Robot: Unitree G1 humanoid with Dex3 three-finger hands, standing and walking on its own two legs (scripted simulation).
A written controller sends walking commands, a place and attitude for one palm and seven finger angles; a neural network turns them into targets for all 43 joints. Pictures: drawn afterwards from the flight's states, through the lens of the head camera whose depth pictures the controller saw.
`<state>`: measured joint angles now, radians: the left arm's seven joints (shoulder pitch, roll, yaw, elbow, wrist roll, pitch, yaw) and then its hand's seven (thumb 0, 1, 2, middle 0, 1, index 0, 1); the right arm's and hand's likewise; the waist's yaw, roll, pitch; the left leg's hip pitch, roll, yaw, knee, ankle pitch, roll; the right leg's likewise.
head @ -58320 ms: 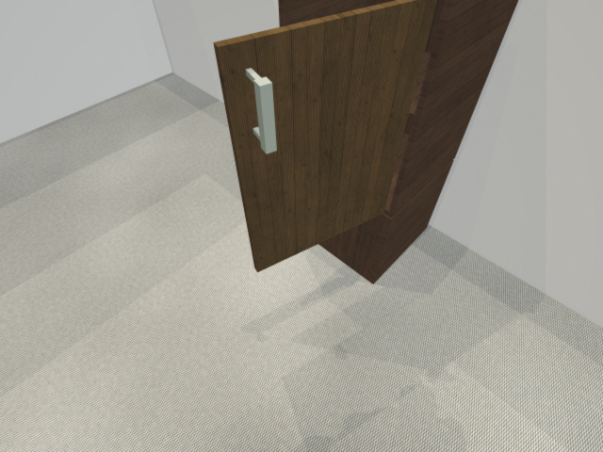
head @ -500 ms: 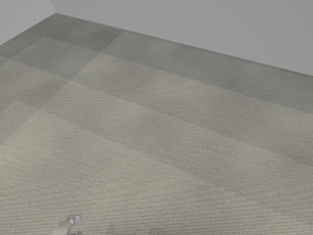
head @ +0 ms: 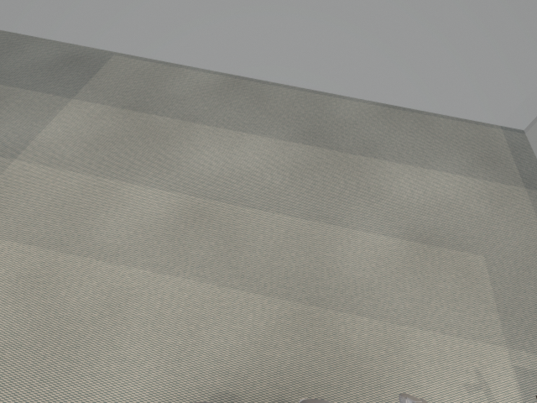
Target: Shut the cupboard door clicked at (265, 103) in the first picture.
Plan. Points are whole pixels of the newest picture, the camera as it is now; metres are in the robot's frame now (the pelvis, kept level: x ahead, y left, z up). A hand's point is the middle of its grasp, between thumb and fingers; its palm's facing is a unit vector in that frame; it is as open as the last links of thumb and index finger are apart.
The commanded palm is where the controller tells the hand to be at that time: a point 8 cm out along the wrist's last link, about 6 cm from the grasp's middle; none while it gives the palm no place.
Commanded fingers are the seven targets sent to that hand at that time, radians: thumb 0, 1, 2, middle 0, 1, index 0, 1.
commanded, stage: turn to face it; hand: left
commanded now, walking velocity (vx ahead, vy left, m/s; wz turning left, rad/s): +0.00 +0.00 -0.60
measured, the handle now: out of the picture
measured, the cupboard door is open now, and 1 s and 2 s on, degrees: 19 19 19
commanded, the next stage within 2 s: none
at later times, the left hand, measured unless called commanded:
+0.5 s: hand (197, 383) +0.16 +0.12 -0.14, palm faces -0.29 -0.92 -0.27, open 7.4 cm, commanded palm none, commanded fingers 0.00 0.90 0.90 -0.20 -0.30 -0.20 -0.30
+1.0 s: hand (213, 330) +0.25 +0.11 -0.16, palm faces -0.54 -0.82 -0.21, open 7.4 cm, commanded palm none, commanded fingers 0.00 0.90 0.90 -0.20 -0.30 -0.20 -0.30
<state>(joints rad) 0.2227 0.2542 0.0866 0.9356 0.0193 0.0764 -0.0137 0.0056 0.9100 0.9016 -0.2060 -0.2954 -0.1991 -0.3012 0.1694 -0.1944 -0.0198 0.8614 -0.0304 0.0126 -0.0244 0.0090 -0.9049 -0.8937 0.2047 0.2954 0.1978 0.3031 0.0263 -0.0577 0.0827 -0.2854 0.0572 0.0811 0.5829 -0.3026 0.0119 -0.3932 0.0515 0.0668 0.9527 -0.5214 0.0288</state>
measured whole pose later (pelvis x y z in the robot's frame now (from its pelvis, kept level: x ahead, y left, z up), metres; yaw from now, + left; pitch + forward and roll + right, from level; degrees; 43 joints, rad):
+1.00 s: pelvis +0.06 -0.02 +0.01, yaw -36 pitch +0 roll -2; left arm 0.17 0.27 0.09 0.91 0.02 0.08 -0.04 0.00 0.91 0.90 -0.20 -0.29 -0.20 -0.30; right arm 0.22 -0.20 -0.02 0.87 -0.03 0.02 -0.02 0.01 -0.90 -0.89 0.21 0.30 0.20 0.30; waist 0.01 -0.01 0.09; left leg -0.22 0.13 0.16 0.49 -0.27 0.00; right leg -0.41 -0.02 -0.03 0.97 -0.46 0.06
